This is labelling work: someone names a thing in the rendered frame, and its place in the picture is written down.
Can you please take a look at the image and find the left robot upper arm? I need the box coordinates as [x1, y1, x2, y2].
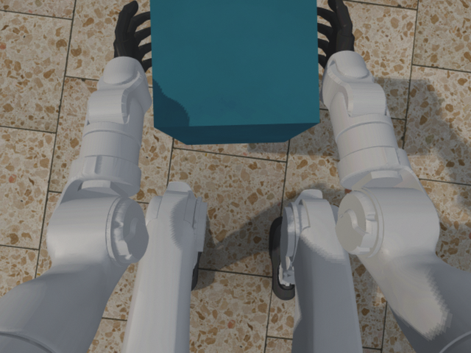
[0, 196, 149, 353]

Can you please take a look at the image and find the right robot foot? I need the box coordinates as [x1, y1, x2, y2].
[269, 216, 295, 300]

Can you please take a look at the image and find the robot right shin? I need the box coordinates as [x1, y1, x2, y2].
[279, 189, 339, 285]

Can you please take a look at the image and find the robot left forearm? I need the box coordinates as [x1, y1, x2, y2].
[46, 57, 152, 256]

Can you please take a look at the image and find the right robot hand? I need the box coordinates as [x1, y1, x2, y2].
[317, 0, 355, 69]

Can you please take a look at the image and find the right robot upper arm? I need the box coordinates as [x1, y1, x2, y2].
[335, 188, 471, 353]

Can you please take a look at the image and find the left robot hand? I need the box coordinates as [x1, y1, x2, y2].
[113, 0, 152, 73]

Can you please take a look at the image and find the robot right forearm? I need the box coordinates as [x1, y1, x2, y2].
[319, 51, 440, 233]

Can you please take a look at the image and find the carton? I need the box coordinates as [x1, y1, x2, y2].
[150, 0, 320, 145]

